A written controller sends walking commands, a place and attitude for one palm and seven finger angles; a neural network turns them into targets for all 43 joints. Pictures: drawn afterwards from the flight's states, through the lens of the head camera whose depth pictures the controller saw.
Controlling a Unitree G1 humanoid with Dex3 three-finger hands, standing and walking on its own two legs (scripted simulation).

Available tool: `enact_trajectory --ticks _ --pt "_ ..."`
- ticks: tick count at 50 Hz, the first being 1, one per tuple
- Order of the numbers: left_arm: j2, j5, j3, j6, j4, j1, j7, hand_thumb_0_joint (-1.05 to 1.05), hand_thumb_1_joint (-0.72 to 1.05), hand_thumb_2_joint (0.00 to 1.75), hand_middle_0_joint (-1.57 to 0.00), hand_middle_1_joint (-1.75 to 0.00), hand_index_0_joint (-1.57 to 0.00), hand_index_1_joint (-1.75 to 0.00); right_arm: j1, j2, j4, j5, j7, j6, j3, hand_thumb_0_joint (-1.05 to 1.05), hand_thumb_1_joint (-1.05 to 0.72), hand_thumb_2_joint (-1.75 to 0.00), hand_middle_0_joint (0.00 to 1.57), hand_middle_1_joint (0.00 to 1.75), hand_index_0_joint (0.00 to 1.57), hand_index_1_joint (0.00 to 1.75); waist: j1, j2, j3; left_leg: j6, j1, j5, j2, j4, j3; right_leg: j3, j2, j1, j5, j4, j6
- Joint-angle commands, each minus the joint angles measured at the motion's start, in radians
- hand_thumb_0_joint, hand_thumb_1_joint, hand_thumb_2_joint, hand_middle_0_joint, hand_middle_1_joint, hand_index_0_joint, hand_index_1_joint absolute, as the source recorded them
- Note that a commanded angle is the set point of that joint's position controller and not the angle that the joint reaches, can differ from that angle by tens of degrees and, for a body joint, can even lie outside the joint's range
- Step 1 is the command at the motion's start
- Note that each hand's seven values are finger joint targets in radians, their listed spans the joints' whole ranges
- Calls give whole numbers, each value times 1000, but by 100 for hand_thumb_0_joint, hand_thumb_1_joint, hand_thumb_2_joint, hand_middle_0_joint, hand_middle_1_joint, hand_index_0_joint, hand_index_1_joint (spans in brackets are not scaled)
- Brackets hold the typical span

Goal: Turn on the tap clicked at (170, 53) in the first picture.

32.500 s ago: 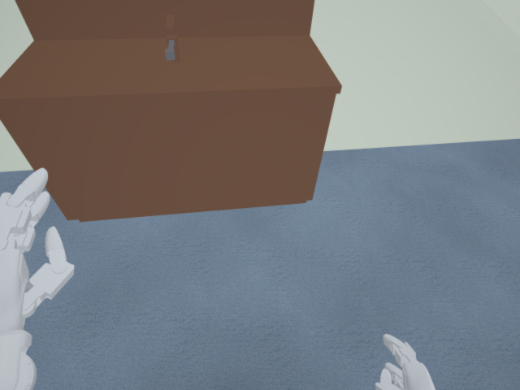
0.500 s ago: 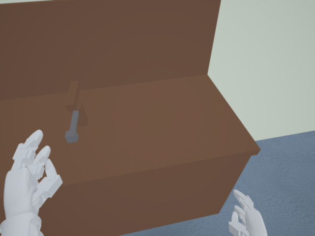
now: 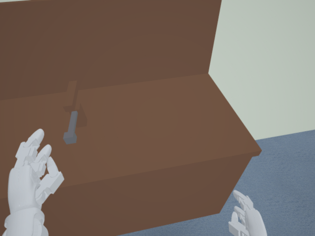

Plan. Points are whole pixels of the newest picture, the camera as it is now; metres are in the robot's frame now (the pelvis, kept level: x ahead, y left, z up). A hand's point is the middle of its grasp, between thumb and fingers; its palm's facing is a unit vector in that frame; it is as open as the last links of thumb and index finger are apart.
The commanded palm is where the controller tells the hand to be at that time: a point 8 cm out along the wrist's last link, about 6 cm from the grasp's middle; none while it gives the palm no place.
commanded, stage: reach beside the lever's end, fingers flat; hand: left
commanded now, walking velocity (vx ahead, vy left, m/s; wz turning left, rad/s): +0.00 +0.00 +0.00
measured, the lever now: (70, 137) +0.36 +0.32 +0.04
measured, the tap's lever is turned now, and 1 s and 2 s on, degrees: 0 0 0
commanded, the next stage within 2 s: push the lever round in 2.00 s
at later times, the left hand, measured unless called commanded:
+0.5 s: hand (57, 164) +0.23 +0.27 +0.10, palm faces +0.51 -0.85 -0.11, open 7.5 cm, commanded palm +0.19 +0.31 +0.10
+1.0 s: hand (56, 151) +0.28 +0.31 +0.07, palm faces +0.53 -0.84 -0.10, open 7.7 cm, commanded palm +0.24 +0.34 +0.07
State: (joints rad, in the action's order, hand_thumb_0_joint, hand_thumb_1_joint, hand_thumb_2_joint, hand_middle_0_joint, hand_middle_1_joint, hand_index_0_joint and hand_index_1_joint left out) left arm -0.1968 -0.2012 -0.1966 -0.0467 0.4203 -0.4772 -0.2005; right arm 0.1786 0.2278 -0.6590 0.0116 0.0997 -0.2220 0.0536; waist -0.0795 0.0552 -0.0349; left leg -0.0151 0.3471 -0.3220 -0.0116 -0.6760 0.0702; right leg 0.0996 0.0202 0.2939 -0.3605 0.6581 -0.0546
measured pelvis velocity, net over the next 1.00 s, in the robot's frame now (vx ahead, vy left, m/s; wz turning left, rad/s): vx -0.01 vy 0.01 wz -0.02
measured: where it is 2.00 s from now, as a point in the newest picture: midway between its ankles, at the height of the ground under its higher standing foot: outside the picture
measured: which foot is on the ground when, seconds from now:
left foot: down 0.00-1.00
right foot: down 0.00-1.00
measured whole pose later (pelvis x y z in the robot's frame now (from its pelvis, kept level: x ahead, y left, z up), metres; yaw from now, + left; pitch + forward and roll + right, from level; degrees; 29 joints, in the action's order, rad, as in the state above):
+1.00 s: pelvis -0.01 +0.01 -0.01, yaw -1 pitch +6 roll -1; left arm -0.28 -0.20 -0.39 0.19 -0.23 -0.04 -0.12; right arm 0.20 0.25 -0.71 0.01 0.09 -0.19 0.02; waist -0.03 0.04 -0.05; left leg 0.00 0.53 -0.34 -0.01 -0.77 0.06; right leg 0.09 0.02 0.47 -0.36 0.73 -0.04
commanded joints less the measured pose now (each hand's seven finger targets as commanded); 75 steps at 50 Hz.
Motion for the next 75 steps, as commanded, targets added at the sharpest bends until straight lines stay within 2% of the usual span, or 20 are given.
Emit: enact_trajectory --ticks 1,5,6,13,15,19,22,25,26,32,35,38,41,43,45,54,57,61,69,75 --pt "-150 13 -116 96 189 108 -10 0 90 90 -20 -30 -20 -30 -128 107 159 1 7 -54 -46 0 -90 -90 20 30 20 30 8 -18 -102 37 -52 164 -19 88 -11 -53 -29 1 201 -133 28" --pt "-191 3 -169 116 137 112 -5 0 90 90 -20 -30 -20 -30 -120 111 148 1 6 -48 -50 0 -90 -90 20 30 20 30 3 -7 -108 38 -34 176 -22 76 -19 -63 -29 -11 233 -134 28" --pt "-164 -2 -148 124 124 121 0 0 90 90 -20 -30 -20 -30 -122 108 150 1 5 -47 -49 0 -90 -90 20 30 20 30 12 -34 -109 38 -32 176 -22 77 -16 -58 -30 -6 236 -129 30" --pt "-189 -25 -176 171 21 232 26 0 90 90 -20 -29 -20 -29 -127 117 127 7 12 -53 -55 0 -90 -90 20 30 20 30 36 -43 -80 44 -2 106 -26 65 -21 -79 -31 38 157 -151 38" --pt "-218 -22 -192 183 2 291 28 0 90 90 -20 -29 -20 -29 -129 119 117 10 16 -59 -54 0 -90 -90 20 30 20 30 38 4 -70 44 5 78 -28 69 -19 -89 -34 49 116 -162 35" --pt "-207 -17 -175 208 -64 337 37 0 90 90 -19 -28 -19 -28 -132 124 109 8 16 -69 -57 0 -90 -90 20 30 20 30 43 -14 -100 45 4 73 -30 67 -18 -85 -32 51 109 -151 35" --pt "-245 -19 -221 208 -136 351 39 0 90 90 -19 -27 -19 -27 -125 129 101 9 16 -67 -61 0 -90 -90 20 30 20 30 34 -44 -122 44 24 67 -30 70 -16 -87 -31 36 106 -148 36" --pt "-268 -15 -245 211 -169 387 37 0 90 90 -19 -26 -19 -26 -122 128 100 11 15 -62 -63 0 -90 -90 20 30 20 30 28 2 -138 42 27 79 -31 71 -19 -89 -31 26 121 -141 32" --pt "-243 -17 -222 211 -183 395 37 0 90 90 -19 -26 -19 -26 -122 126 107 9 12 -59 -60 0 -90 -90 20 30 20 30 29 -5 -138 42 30 77 -33 72 -19 -85 -31 30 121 -136 34" --pt "-286 -18 -280 238 -284 455 40 0 90 90 -18 -25 -18 -25 -101 136 99 5 10 -42 -70 0 -90 -90 20 30 20 30 35 -37 -168 44 45 112 -29 51 -23 -85 -24 32 179 -114 36" --pt "-290 -8 -275 260 -289 486 54 0 90 90 -18 -24 -18 -24 -88 138 100 5 5 -38 -73 0 -90 -90 20 30 20 30 37 15 -189 42 34 140 -26 46 -22 -75 -18 41 210 -91 29" --pt "-266 -12 -250 282 -319 499 64 0 90 90 -18 -23 -18 -23 -74 144 98 3 1 -37 -76 0 -90 -90 20 30 20 30 46 7 -198 40 37 143 -25 36 -16 -67 -14 62 214 -75 30" --pt "-309 -14 -291 289 -385 549 72 0 90 90 -17 -22 -17 -22 -67 151 89 5 6 -26 -78 0 -90 -90 20 30 20 30 54 -30 -185 42 70 112 -24 33 -13 -69 -13 78 182 -73 33" --pt "-289 -10 -256 302 -388 616 79 0 90 90 -17 -22 -17 -22 -71 152 91 5 9 -27 -76 0 -90 -90 20 30 20 30 65 -3 -188 42 64 97 -24 28 -10 -68 -11 104 161 -66 31" --pt "-332 1 -285 314 -389 655 74 0 90 90 -17 -21 -17 -21 -61 154 83 2 11 -25 -77 0 -90 -90 20 30 20 30 64 40 -210 40 56 102 -22 25 -3 -68 -10 108 160 -56 26" --pt "-297 11 -254 337 -480 667 74 0 90 90 -16 -19 -16 -19 -28 161 91 -4 -4 -4 -86 0 -90 -90 20 30 20 30 64 18 -255 27 67 160 -14 1 11 -51 0 133 200 -8 23" --pt "-332 15 -297 337 -530 678 63 0 90 90 -16 -18 -16 -18 -11 164 87 -6 -6 14 -89 0 -90 -90 20 30 20 30 63 -16 -258 26 93 172 -12 -11 13 -49 2 133 212 3 25" --pt "-362 28 -311 362 -537 740 65 0 90 90 -16 -17 -16 -17 -4 161 86 -9 -9 32 -88 0 -90 -90 20 30 20 30 70 49 -274 22 97 176 -10 -28 13 -54 3 161 202 20 22" --pt "-371 25 -299 392 -649 843 99 0 90 90 -15 -15 -15 -15 26 173 71 -10 -7 53 -93 0 -90 -90 20 30 20 30 92 29 -295 28 138 140 -7 -65 18 -57 9 217 174 49 23" --pt "-453 32 -371 411 -707 855 109 0 90 90 -15 -15 -15 -15 54 180 64 -14 -11 78 -96 0 -90 -90 20 30 20 30 79 56 -332 29 164 183 -4 -93 16 -61 9 216 206 75 21"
